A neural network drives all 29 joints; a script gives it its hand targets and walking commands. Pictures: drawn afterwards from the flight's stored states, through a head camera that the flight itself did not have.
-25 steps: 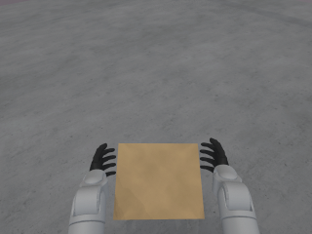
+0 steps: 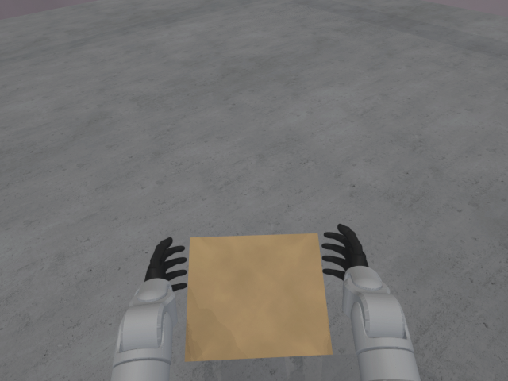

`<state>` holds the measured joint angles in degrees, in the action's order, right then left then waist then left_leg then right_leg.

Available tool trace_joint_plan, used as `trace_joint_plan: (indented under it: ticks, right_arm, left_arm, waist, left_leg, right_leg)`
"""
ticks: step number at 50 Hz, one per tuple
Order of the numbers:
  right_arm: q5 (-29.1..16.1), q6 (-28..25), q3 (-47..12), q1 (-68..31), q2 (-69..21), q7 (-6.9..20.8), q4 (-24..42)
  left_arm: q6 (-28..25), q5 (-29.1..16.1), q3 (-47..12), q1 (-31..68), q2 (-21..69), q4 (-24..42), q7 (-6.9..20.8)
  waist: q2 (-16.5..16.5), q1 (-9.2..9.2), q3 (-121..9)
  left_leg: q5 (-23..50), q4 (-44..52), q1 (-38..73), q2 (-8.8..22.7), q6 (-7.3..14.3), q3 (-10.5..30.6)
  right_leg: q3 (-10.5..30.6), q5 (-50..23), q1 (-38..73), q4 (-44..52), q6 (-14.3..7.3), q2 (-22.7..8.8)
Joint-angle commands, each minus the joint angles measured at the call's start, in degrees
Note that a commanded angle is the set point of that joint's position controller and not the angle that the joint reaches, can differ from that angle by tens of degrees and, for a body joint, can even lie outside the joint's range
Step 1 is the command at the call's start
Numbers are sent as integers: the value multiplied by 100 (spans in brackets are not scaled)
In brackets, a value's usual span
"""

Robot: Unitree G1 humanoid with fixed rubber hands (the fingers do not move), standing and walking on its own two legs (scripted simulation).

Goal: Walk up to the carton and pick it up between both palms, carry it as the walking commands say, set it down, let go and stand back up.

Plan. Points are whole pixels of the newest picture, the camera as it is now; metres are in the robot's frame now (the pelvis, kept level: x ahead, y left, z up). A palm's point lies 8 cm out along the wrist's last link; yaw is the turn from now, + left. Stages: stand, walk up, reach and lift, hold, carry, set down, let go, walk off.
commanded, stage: carry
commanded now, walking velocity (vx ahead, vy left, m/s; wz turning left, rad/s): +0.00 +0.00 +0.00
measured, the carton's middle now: (255, 296) +0.31 +0.01 -0.07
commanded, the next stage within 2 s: none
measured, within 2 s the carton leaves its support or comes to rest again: neither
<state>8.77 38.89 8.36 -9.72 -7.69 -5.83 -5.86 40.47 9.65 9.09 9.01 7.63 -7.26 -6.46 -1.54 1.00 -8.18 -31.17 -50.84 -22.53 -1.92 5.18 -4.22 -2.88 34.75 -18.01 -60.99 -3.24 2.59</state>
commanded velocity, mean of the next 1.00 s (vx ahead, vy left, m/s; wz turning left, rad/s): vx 0.00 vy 0.00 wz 0.00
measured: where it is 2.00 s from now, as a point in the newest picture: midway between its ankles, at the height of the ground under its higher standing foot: (250, 218)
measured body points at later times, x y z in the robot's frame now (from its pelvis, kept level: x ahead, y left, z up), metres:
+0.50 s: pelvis +0.27 +0.00 -0.01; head +0.27 -0.02 +0.44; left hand +0.57 +0.15 +0.02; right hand +0.57 -0.16 +0.02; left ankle +0.15 +0.08 -0.69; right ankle +0.11 -0.08 -0.62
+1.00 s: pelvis +0.60 +0.01 -0.01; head +0.62 +0.01 +0.44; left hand +0.90 +0.16 +0.01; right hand +0.90 -0.15 +0.01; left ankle +0.52 +0.08 -0.69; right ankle +0.42 -0.08 -0.60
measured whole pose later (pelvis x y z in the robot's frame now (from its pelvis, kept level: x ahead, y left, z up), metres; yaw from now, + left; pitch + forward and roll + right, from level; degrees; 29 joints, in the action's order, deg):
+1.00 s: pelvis +0.60 +0.01 -0.01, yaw -4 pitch +6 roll -1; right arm 8.8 36.2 8.4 -9.6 -7.7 -5.3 -5.8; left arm 39.6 9.9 8.6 10.7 7.7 -6.4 -8.7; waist -0.7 2.3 -5.0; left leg -35.7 -54.5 -24.9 -3.1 5.0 -2.6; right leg -2.1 36.8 -24.5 -78.3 -4.0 3.0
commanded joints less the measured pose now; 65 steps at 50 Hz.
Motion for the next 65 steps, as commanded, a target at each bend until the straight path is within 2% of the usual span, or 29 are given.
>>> trace_joint_plan:
  ticks: [1, 3, 5, 6, 8, 11, 18, 19, 20, 21, 22, 25, 28, 30, 32, 35, 39, 44, 45, 46, 50, 52, 54, 57, 58, 59, 60, 63, 65]
  right_arm:
    - [-1110, -157, -3526, -2642, -4834, 1481, 71]
    - [-1312, -119, -3732, -2876, -4920, 1494, 229]
    - [-1512, -132, -3932, -3019, -4909, 1517, 690]
    - [-1441, -81, -3874, -2674, -4996, 1562, 400]
    - [-1389, -154, -3922, -3262, -4895, 1588, 516]
    - [-1353, -127, -3684, -3156, -4933, 1657, -109]
    - [-1095, -83, -3461, -2818, -4770, 1584, 145]
    - [-1033, -73, -3416, -2743, -4788, 1560, 72]
    - [-1041, -122, -3475, -2712, -4784, 1578, 58]
    - [-983, -157, -3354, -2339, -4735, 1581, -358]
    - [-897, -112, -3241, -1744, -4904, 1571, -646]
    - [-1301, -221, -3783, -2891, -4933, 1515, 475]
    - [-1520, -213, -4035, -2994, -5018, 1540, 795]
    - [-1683, -180, -4153, -3007, -5083, 1611, 817]
    - [-1535, -179, -3988, -3370, -4930, 1702, 519]
    - [-1481, -238, -3752, -3191, -5026, 1821, 50]
    - [-1190, -261, -3452, -2464, -4956, 1766, -119]
    - [-1005, -183, -3317, -2524, -4830, 1652, 269]
    - [-954, -197, -3257, -2381, -4746, 1655, 114]
    - [-954, -232, -3141, -2309, -4787, 1623, -176]
    - [-1261, -299, -3693, -2478, -5017, 1597, 405]
    - [-1478, -363, -4023, -2742, -5118, 1598, 717]
    - [-1737, -377, -4294, -3266, -5112, 1645, 1302]
    - [-1994, -243, -4334, -2823, -5168, 1805, 1071]
    - [-1933, -240, -4246, -2813, -5127, 1865, 801]
    - [-1984, -252, -4274, -3309, -5091, 1889, 1008]
    - [-1848, -239, -4097, -3117, -5012, 1997, 629]
    - [-1673, -281, -3797, -3032, -5141, 2109, 206]
    - [-1331, -253, -3488, -2368, -5162, 2092, -323]
  left_arm:
    - [-440, -1579, -3563, 3480, 4395, 540, 1784]
    - [-421, -1521, -3487, 3444, 4463, 651, 1707]
    - [-406, -1578, -3704, 3160, 4614, 903, 1658]
    - [-389, -1434, -3631, 2851, 4659, 820, 1681]
    - [-466, -1298, -3383, 2986, 4542, 566, 1703]
    - [-439, -1138, -3156, 3656, 4378, 773, 1653]
    - [-343, -1423, -3600, 3573, 4518, 930, 1688]
    - [-321, -1487, -3633, 3666, 4504, 951, 1701]
    - [-310, -1448, -3672, 3423, 4554, 766, 1723]
    - [-347, -1515, -3702, 3809, 4442, 769, 1740]
    - [-400, -1539, -3768, 3556, 4514, 828, 1759]
    - [-512, -1662, -3733, 3825, 4577, 962, 1729]
    - [-488, -1709, -3825, 3471, 4686, 1143, 1660]
    - [-471, -1616, -3825, 3214, 4756, 1310, 1668]
    - [-499, -1227, -3484, 3147, 4569, 807, 1632]
    - [-504, -1118, -3369, 3796, 4600, 1023, 1601]
    - [-473, -1457, -3831, 3512, 4703, 1175, 1660]
    - [-343, -1704, -3956, 3773, 4676, 1166, 1746]
    - [-313, -1712, -4034, 3703, 4684, 974, 1793]
    - [-383, -1788, -4019, 4025, 4646, 1024, 1809]
    - [-474, -1740, -3998, 3488, 4931, 828, 1818]
    - [-520, -1735, -3920, 3287, 4999, 761, 1776]
    - [-565, -1824, -4093, 3467, 4914, 1292, 1714]
    - [-495, -1560, -4039, 2956, 4932, 1516, 1618]
    - [-524, -1388, -3909, 2868, 4935, 1383, 1608]
    - [-533, -1343, -3908, 3127, 4931, 1541, 1577]
    - [-500, -1082, -3609, 2718, 4919, 864, 1543]
    - [-482, -977, -3686, 3197, 5114, 875, 1573]
    - [-441, -1046, -3826, 3064, 5101, 768, 1650]
  waist:
    - [-297, -405, -1120]
    - [-256, -297, -1009]
    - [-841, -120, -1607]
    - [-447, 26, -2022]
    - [2338, 66, -2140]
    - [1062, 139, -693]
    - [1395, -74, -594]
    - [1402, -185, -929]
    - [817, -314, -1700]
    - [-1165, -574, -2335]
    - [-2027, -449, -1817]
    - [-476, -465, -833]
    - [-721, -280, -1224]
    - [-257, 126, -1854]
    - [2288, 196, -2483]
    - [858, 280, -672]
    - [965, 278, -354]
    - [1232, -344, -1287]
    - [-152, -485, -2028]
    - [-1801, -372, -2230]
    - [-874, -504, -1159]
    - [-674, -486, -1252]
    - [-547, -360, -1389]
    - [-669, -28, -2056]
    - [-505, 148, -2511]
    - [1137, 285, -2905]
    - [1975, 289, -3000]
    - [258, 260, -1286]
    - [322, 204, -1175]
  left_leg:
    - [10967, 1637, 4548, 1897, 1355, 2598]
    - [9683, 1186, 4181, 1627, 949, 2174]
    - [9215, 480, 2900, 1111, 307, 840]
    - [7742, -323, 1459, 781, -26, 348]
    - [66, -2465, -1087, -605, -555, 277]
    - [-479, -2336, -2374, -353, -399, 499]
    - [1165, 1180, -437, -225, -125, -265]
    - [2193, 1663, 561, -255, -27, -164]
    - [5636, 1432, 2278, 498, 450, 927]
    - [11392, 1142, 4035, 1556, 1188, 2181]
    - [13747, 1262, 5063, 1912, 1385, 2459]
    - [11489, 1465, 5247, 1717, 947, 2543]
    - [10546, 694, 4187, 1143, 482, 1451]
    - [9011, -709, 1590, 772, -127, 292]
    - [-170, -3715, -966, -864, -765, 381]
    - [-944, -3661, -2724, -488, -508, 909]
    - [-1501, -3006, -4020, -213, -315, 959]
    - [4222, 1811, 1699, -322, 39, -72]
    - [9463, 1662, 3130, 1265, 1027, 2213]
    - [13539, 1415, 4432, 1943, 1406, 3095]
    - [11560, 1379, 5322, 1545, 970, 2934]
    - [10613, 996, 5499, 1473, 828, 2785]
    - [9721, 1117, 4426, 1112, 438, 2096]
    - [8988, 55, 1674, 641, -185, 688]
    - [7171, -1030, 748, 602, -611, 516]
    - [1507, -3304, -632, -478, -1067, 119]
    - [-497, -4209, -979, -715, -972, 595]
    - [-1037, -3383, -2177, -157, -615, 1290]
    - [-1203, -2436, -2296, -19, -557, 1285]
  right_leg:
    - [293, 647, -3859, -1916, 217, 34]
    - [410, 646, -3706, 248, -38, -320]
    - [54, -1389, -1341, 2620, 0, -158]
    - [317, -4242, 612, 3071, -145, -300]
    - [2236, -12517, 3130, 2532, -918, -1846]
    - [2273, -10854, 2857, 2933, -892, -1709]
    - [873, -10593, 1795, 2489, -459, -1025]
    - [659, -10637, 1405, 1930, -294, -998]
    - [421, -8869, 342, 671, 130, -880]
    - [-24, -4753, -1195, -1760, 651, -210]
    - [-128, 192, -2852, -2394, 512, 443]
    - [-2, 783, -4833, -2113, -12, 137]
    - [-191, -156, -3350, 879, -220, -15]
    - [-348, -3987, 595, 2987, -209, 52]
    - [2608, -12731, 3389, 2438, -1865, -2113]
    - [2825, -10312, 3059, 2951, -1674, -1937]
    - [2506, -9545, 3660, 2579, -1260, -1674]
    - [117, -8860, 415, 953, -291, -791]
    - [93, -4609, -742, -1118, 428, -201]
    - [202, -41, -1814, -2391, 639, 532]
    - [97, 781, -4979, -3233, 23, 190]
    - [201, 1233, -5638, -2393, -127, -62]
    - [-39, -89, -4282, 19, -198, -121]
    - [-939, -4052, 509, 2591, -258, 344]
    - [94, -6512, 2088, 2584, -787, -427]
    - [1917, -11014, 3569, 2400, -1791, -1896]
    - [2796, -12042, 3793, 2203, -2352, -2430]
    - [2882, -9311, 2857, 2652, -1866, -2164]
    - [2662, -9119, 2848, 2484, -1651, -2025]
